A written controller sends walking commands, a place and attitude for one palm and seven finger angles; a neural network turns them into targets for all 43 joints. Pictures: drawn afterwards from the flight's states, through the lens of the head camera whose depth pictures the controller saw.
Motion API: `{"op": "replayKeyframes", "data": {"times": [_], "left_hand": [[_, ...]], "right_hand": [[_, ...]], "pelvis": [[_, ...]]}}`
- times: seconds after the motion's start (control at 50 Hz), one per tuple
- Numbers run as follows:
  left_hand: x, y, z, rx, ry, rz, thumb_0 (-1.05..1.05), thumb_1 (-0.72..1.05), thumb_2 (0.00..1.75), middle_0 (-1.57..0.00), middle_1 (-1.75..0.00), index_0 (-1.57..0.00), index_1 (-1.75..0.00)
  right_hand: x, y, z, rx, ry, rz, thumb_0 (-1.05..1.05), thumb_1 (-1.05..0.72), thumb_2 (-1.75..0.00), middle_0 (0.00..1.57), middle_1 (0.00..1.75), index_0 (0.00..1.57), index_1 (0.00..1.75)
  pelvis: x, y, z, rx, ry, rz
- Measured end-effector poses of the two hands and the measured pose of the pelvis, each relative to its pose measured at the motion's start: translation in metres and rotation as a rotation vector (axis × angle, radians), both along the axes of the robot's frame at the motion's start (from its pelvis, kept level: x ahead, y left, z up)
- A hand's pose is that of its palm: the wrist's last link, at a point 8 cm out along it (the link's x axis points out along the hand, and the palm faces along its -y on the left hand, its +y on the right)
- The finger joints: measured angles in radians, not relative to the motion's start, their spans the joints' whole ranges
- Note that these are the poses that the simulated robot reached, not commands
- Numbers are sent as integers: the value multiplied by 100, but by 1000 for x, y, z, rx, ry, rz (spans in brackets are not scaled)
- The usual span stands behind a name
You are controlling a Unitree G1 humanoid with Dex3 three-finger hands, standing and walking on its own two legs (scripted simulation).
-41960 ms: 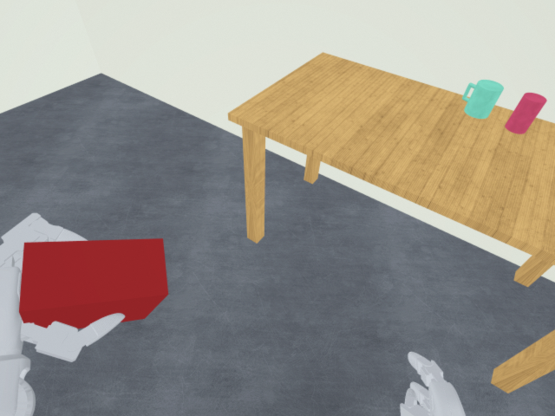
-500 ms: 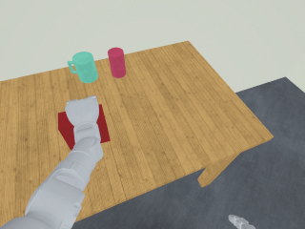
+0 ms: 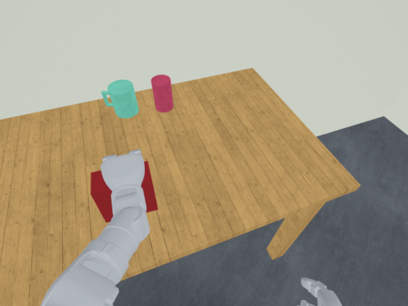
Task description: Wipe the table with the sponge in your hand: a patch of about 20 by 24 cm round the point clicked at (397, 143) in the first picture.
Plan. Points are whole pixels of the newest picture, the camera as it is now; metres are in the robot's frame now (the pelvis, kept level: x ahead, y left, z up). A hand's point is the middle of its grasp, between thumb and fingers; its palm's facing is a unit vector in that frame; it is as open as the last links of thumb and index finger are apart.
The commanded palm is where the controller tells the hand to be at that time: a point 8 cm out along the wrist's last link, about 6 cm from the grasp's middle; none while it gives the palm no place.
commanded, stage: wipe back along the third lane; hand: left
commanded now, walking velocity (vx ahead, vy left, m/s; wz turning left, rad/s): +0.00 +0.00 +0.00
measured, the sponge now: (128, 197) +0.36 +0.22 -0.05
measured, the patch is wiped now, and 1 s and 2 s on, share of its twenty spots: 1.00 1.00 1.00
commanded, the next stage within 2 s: slide back across to the middle lane in 1.32 s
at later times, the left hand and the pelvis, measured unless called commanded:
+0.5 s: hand (134, 202) +0.33 +0.18 -0.01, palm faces -0.05 -0.01 -1.00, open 10.3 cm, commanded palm +0.28 +0.16 +0.01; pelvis -0.02 -0.02 +0.00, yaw +0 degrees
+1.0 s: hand (134, 202) +0.33 +0.18 -0.01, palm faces -0.06 -0.01 -1.00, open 10.3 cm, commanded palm +0.29 +0.16 +0.01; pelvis -0.02 -0.02 +0.00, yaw +0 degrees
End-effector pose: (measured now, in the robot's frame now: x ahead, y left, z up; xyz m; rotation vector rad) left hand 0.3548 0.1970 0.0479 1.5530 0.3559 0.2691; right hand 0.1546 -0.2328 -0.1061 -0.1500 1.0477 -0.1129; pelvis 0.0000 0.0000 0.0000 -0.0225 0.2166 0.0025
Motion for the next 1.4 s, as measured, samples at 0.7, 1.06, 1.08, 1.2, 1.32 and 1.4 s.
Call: {"op": "replayKeyframes", "data": {"times": [0.7, 1.06, 1.08, 1.2, 1.32, 1.4], "left_hand": [[-41, -22, -4, -6, 13, 2, -1, -49, 107, -66, -139, -67, -142], [-41, -22, -5, -3, 8, -1, -1, -50, 107, -67, -138, -68, -141], [-41, -22, -5, -3, 10, -1, -1, -50, 107, -67, -138, -68, -141], [-40, -22, -5, -1, 16, -4, -1, -50, 107, -68, -137, -69, -140], [-40, -23, -5, 6, 13, -8, -1, -51, 107, -68, -136, -69, -140], [-42, -23, -5, 4, -3, -10, -1, -51, 107, -68, -137, -69, -140]], "right_hand": [[15, -19, 10, 6, -118, 26, 1, -90, -90, 20, 30, 20, 30], [-2, -21, 3, 3, -84, 4, 1, -90, -90, 20, 30, 20, 30], [-3, -20, 3, 3, -84, 3, 1, -90, -90, 20, 30, 20, 30], [-8, -17, 0, 6, -80, 3, 1, -90, -90, 20, 30, 20, 30], [-11, -15, -2, 14, -72, 9, 1, -90, -90, 20, 30, 20, 30], [-11, -14, -2, 20, -74, 9, 1, -90, -90, 20, 30, 20, 30]], "pelvis": [[-14, -23, 2, 23, -36, -8], [-17, -20, 1, 23, -36, -8], [-17, -20, 1, 24, -35, -9], [-20, -18, 0, 24, -31, -7], [-21, -18, -1, 24, -25, -7], [-21, -19, -2, 24, -26, -10]]}}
